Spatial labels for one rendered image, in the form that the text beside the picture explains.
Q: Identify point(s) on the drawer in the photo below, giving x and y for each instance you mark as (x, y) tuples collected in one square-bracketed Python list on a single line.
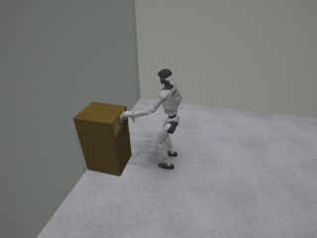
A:
[(116, 125)]

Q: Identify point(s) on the cabinet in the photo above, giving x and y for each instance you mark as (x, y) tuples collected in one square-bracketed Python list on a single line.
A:
[(102, 151)]

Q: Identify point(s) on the handle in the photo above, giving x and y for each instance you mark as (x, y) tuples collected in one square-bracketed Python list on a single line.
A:
[(124, 123)]

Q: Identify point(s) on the left robot upper arm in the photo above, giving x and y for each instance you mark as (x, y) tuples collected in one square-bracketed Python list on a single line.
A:
[(161, 97)]

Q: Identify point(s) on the left robot hand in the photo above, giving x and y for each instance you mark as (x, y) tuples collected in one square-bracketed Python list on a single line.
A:
[(127, 114)]

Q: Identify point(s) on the left robot thigh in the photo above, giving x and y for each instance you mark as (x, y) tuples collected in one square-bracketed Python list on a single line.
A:
[(162, 135)]

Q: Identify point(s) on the right robot upper arm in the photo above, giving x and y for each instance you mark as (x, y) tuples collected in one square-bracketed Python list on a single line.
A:
[(178, 95)]

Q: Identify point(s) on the robot right foot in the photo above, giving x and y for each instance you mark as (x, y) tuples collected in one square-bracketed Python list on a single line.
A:
[(170, 154)]

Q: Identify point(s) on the left robot forearm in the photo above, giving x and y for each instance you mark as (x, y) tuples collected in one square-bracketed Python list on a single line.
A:
[(140, 113)]

